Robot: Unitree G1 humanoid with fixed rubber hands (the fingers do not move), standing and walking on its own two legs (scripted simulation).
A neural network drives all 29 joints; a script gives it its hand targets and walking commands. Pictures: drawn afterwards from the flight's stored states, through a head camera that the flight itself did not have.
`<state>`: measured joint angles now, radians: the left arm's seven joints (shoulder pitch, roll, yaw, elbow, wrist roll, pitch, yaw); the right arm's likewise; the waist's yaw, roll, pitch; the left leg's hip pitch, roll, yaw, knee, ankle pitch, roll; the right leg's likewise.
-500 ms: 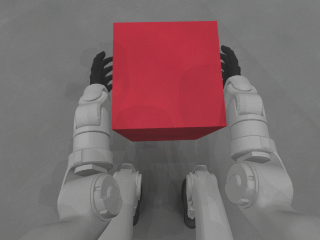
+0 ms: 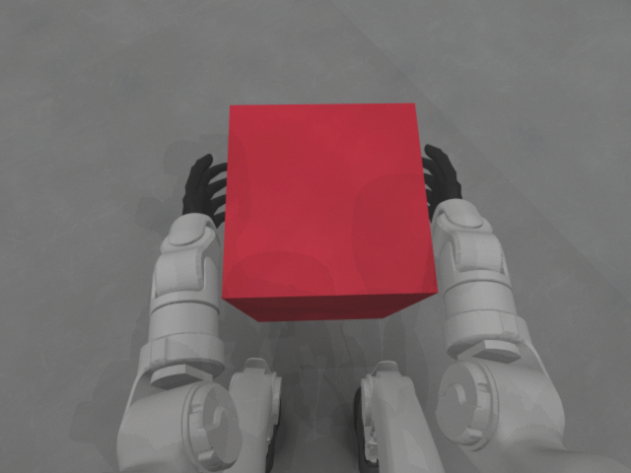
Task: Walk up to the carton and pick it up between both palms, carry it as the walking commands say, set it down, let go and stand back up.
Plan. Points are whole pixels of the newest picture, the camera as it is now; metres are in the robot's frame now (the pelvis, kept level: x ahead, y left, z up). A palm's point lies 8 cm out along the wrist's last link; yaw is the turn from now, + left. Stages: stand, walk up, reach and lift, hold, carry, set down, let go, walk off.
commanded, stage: reach and lift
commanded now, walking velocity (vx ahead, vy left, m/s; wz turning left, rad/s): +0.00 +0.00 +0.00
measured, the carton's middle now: (321, 233) +0.44 +0.01 -0.11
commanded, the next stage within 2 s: none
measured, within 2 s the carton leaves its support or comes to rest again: neither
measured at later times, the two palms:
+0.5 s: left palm (178, 212) +0.41 +0.16 +0.03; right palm (467, 198) +0.43 -0.15 +0.03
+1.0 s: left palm (140, 201) +0.39 +0.16 +0.11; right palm (495, 188) +0.41 -0.14 +0.10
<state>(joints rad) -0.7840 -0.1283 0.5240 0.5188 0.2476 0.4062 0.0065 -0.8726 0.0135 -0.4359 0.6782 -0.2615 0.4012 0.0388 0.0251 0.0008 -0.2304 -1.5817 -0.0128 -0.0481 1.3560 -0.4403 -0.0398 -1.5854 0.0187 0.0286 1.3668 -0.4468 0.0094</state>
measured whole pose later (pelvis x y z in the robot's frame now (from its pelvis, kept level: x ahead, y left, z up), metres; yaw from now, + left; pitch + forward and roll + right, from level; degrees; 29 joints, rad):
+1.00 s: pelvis +0.03 +0.00 +0.13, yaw -1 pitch +20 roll +0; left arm -0.49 -0.20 0.46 0.39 0.30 0.42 -0.05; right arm -0.56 0.11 -0.40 0.52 -0.30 0.41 0.09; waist 0.04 0.00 -0.09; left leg -0.82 0.00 -0.04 0.73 -0.26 -0.02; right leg -0.83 0.01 0.05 0.75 -0.27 0.01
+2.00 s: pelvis +0.05 +0.00 +0.17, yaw +0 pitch -7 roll +0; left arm -0.29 -0.16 0.27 0.21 0.25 0.71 -0.04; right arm -0.32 0.15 -0.28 0.28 -0.27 0.70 0.06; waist 0.03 0.00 0.05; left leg -0.06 0.01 -0.05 0.34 -0.17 -0.02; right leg -0.06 0.00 0.03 0.35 -0.17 0.00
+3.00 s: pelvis +0.06 +0.01 +0.17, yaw +0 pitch -7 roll +0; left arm -0.21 -0.14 0.19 0.13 0.23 0.75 -0.03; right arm -0.23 0.14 -0.22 0.15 -0.24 0.76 0.04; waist -0.01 0.00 0.05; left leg -0.05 0.00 -0.05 0.35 -0.17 -0.01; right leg -0.04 0.00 0.03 0.33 -0.17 0.01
